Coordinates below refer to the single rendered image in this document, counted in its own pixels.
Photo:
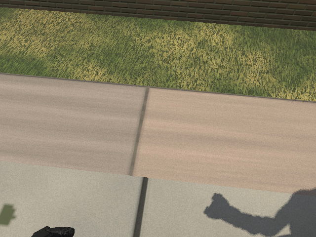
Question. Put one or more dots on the robot left hand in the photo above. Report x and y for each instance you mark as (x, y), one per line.
(55, 232)

